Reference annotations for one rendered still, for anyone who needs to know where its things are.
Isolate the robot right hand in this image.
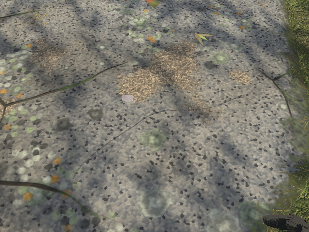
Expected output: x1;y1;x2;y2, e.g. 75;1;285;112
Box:
263;213;309;232

